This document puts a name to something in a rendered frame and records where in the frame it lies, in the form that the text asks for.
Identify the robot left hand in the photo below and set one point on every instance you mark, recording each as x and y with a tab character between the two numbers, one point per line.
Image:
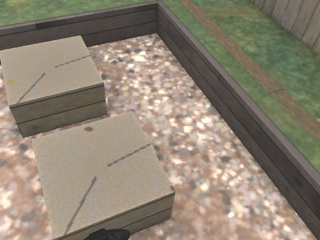
111	234

